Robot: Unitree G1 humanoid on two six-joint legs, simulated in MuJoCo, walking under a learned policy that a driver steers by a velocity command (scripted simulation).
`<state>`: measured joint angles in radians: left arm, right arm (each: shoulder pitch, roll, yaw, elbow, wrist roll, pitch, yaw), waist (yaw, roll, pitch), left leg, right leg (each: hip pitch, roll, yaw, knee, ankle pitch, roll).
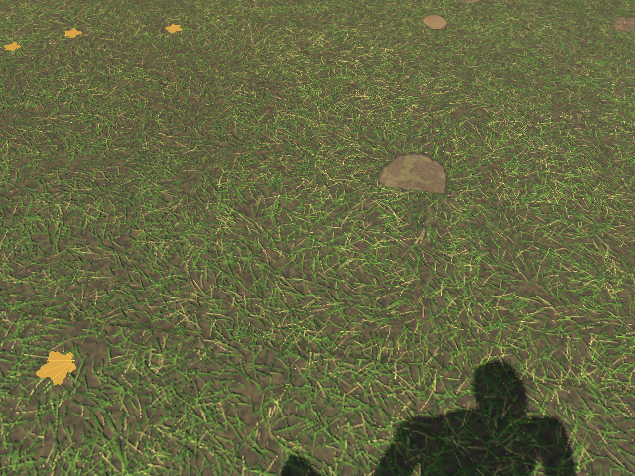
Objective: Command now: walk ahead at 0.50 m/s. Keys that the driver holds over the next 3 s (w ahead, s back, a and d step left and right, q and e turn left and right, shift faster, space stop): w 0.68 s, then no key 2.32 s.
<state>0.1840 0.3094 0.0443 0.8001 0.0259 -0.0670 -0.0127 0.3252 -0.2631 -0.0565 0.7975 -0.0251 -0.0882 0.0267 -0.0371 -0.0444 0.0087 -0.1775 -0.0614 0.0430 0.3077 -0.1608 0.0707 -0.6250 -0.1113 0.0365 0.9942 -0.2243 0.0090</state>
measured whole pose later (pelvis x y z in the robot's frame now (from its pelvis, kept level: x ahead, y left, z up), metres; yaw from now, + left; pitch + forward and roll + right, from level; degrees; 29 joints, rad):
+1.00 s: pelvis +0.53 -0.03 -0.01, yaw -1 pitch +3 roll +1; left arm 0.24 0.24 0.01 0.85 0.06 -0.08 -0.05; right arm 0.20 -0.25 -0.04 0.84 -0.01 -0.11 0.04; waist 0.01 -0.01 -0.01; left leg -0.35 -0.05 0.07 0.38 -0.07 0.08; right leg -0.49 -0.09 0.02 1.02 -0.49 0.09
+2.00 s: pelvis +0.61 -0.06 +0.00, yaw +0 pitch -1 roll +0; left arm 0.18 0.23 0.07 0.90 0.01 -0.01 -0.07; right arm 0.21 -0.25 -0.05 0.82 0.00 -0.03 0.09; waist 0.02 0.00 0.06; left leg -0.17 -0.02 0.04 0.41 -0.22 0.02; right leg -0.13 -0.05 -0.06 0.42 -0.27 0.02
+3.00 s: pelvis +0.62 -0.06 +0.00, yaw +0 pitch -1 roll +0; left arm 0.31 0.15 0.03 1.12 0.03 0.04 -0.07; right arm 0.34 -0.16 -0.03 1.06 -0.01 0.03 0.09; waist 0.01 -0.01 0.05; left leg -0.11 -0.02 0.03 0.30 -0.17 0.02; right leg -0.06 -0.05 -0.07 0.31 -0.23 0.02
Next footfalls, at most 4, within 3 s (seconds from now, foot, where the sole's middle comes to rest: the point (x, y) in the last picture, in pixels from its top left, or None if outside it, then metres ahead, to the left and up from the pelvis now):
0.28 right None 0.35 -0.16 -0.78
0.80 left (288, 404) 0.65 0.05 -0.78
1.12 right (396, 415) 0.62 -0.19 -0.78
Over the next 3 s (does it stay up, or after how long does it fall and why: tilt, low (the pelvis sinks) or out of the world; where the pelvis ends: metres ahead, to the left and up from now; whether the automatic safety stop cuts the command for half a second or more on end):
stays up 0.62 -0.06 0.00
